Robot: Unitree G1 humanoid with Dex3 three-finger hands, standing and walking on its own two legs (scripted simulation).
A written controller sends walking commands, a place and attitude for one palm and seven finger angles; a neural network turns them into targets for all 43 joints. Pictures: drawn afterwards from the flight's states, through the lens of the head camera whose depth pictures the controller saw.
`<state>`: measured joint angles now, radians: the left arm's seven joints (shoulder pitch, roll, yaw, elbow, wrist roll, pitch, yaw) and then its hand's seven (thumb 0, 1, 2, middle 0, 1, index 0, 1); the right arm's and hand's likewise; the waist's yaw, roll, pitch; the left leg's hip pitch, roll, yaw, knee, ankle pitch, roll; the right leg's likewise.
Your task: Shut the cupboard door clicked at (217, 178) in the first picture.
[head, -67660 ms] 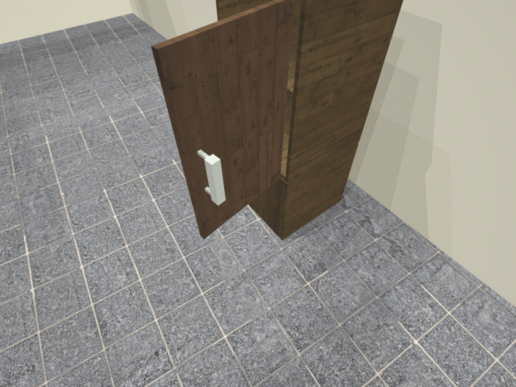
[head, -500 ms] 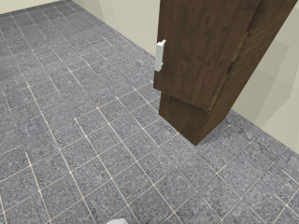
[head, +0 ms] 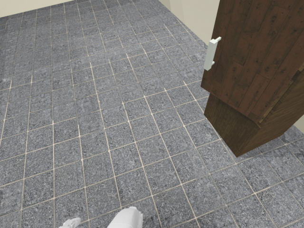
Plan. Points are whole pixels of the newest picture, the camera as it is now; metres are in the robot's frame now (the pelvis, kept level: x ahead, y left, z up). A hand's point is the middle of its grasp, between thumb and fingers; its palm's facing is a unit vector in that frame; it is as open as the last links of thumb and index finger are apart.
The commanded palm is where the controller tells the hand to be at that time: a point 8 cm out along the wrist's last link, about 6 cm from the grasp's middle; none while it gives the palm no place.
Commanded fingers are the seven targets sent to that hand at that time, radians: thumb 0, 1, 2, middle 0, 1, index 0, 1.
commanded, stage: walk to a spot facing it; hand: left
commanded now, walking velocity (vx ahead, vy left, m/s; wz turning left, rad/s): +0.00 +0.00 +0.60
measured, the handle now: (212, 53) +0.83 -0.26 -0.08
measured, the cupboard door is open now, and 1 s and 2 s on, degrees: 18 18 18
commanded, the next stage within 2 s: turn to face it in 1.48 s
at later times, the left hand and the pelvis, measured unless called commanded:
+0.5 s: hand out of the picture +0.03 +0.21 -0.16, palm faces +0.33 -0.89 -0.32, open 7.4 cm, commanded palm none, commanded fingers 0.00 0.90 0.90 -0.20 -0.30 -0.20 -0.30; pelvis +0.02 -0.02 -0.02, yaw +19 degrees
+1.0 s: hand out of the picture -0.01 +0.21 -0.16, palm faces +0.58 -0.78 -0.22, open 7.4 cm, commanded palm none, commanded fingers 0.00 0.90 0.90 -0.20 -0.30 -0.20 -0.30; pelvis +0.04 +0.00 +0.00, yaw +36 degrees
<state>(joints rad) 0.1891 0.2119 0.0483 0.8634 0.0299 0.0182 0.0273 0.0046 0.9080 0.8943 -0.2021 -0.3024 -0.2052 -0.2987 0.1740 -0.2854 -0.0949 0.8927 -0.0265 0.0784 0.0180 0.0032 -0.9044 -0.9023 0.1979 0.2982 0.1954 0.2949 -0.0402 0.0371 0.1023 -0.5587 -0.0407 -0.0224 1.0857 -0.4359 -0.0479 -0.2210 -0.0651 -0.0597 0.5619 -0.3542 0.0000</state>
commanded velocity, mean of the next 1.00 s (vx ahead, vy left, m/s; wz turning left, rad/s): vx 0.08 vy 0.00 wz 0.60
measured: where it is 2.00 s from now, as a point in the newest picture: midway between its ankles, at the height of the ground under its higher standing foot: (128, 220)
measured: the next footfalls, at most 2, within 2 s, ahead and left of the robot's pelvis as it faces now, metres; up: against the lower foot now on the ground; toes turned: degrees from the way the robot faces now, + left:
left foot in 0.20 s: +0.05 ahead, +0.14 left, +0.00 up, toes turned +12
right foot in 0.46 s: +0.12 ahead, -0.12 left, +0.00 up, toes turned +14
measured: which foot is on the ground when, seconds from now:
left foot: up 0.00-0.18, down 0.20-0.46, up 0.48-0.78, down 0.80-1.00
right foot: down 0.00-0.20, up 0.22-0.44, down 0.46-0.80, up 0.82-1.00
